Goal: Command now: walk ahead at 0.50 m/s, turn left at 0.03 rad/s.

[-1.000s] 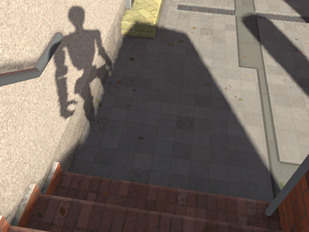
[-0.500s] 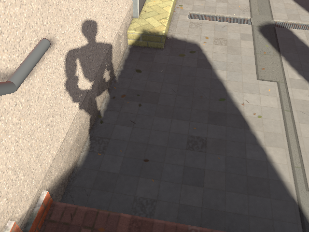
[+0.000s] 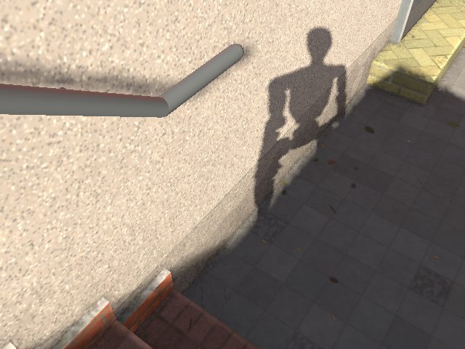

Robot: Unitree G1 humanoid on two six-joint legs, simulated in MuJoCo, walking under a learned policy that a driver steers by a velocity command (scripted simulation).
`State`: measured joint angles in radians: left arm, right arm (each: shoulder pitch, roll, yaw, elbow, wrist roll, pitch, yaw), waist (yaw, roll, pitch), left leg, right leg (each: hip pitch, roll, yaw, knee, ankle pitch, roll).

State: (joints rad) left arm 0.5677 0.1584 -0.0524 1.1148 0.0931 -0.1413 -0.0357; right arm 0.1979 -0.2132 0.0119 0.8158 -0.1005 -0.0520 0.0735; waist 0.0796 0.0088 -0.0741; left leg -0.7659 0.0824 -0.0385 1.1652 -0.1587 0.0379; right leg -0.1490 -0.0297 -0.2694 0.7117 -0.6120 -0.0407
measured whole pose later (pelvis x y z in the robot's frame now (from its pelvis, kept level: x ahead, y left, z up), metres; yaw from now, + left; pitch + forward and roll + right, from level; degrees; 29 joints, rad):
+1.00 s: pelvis +0.49 -0.03 -0.35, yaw -31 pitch +1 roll +3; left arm 0.28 0.26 -0.01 0.84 0.09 -0.06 -0.12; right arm 0.47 -0.24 0.02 1.02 -0.11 -0.12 0.03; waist -0.02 -0.05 -0.02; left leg -0.31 -0.04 0.19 0.72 -0.43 0.08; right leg -0.97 -0.09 0.08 1.48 0.02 -0.08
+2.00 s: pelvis +0.87 -0.27 -0.51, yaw -54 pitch +1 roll +0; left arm 0.23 0.16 0.05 0.96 -0.01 0.05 0.06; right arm 0.14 -0.11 -0.03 0.91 0.00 -0.02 -0.03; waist -0.02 0.00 0.00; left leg -0.40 -0.01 0.00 0.60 -0.22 0.01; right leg -0.28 -0.02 0.03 0.63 -0.37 0.02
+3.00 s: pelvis +1.00 -0.53 -0.51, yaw -54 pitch +2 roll +0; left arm 0.03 0.19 0.07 0.87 -0.02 -0.09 -0.02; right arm 0.36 -0.21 -0.04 1.11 0.04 -0.11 0.00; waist -0.05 0.02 0.03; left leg -0.24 0.01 -0.06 1.07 -0.45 0.04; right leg -0.42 0.02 -0.07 0.55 -0.16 -0.07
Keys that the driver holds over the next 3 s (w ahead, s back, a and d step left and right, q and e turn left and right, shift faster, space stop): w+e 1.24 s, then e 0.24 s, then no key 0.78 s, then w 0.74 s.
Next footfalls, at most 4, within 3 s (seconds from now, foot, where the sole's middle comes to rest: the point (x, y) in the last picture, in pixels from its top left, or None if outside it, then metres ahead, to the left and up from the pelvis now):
0.06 left None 0.12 0.15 -0.73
0.42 right None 0.21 -0.08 -0.91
0.80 left None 0.55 0.04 -1.09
1.38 right None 0.77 -0.36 -1.27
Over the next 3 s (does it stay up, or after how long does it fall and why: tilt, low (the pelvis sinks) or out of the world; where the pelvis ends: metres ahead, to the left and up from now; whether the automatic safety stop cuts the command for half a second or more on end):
stays up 1.00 -0.53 -0.51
